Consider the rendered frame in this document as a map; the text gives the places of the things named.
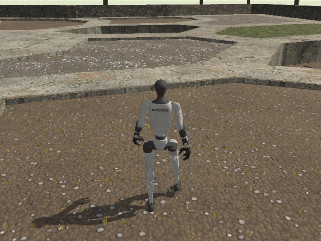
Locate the robot right shin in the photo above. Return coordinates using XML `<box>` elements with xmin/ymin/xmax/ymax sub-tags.
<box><xmin>172</xmin><ymin>155</ymin><xmax>179</xmax><ymax>185</ymax></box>

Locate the robot left hand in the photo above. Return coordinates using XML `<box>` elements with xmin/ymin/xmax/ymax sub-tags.
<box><xmin>132</xmin><ymin>136</ymin><xmax>144</xmax><ymax>146</ymax></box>

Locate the robot right hand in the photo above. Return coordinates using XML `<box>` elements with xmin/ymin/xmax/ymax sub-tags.
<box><xmin>179</xmin><ymin>146</ymin><xmax>191</xmax><ymax>160</ymax></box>

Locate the left robot forearm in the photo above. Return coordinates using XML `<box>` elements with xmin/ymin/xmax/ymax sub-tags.
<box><xmin>133</xmin><ymin>121</ymin><xmax>142</xmax><ymax>138</ymax></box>

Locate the robot right upper arm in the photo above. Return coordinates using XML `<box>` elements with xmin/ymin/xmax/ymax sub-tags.
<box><xmin>171</xmin><ymin>101</ymin><xmax>184</xmax><ymax>130</ymax></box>

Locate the robot torso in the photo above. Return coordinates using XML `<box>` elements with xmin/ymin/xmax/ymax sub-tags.
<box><xmin>149</xmin><ymin>99</ymin><xmax>172</xmax><ymax>151</ymax></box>

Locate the right robot forearm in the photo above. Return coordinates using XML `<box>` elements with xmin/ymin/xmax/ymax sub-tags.
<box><xmin>179</xmin><ymin>123</ymin><xmax>190</xmax><ymax>148</ymax></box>

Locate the robot left upper arm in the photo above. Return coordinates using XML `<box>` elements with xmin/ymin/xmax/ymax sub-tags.
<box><xmin>137</xmin><ymin>101</ymin><xmax>150</xmax><ymax>128</ymax></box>

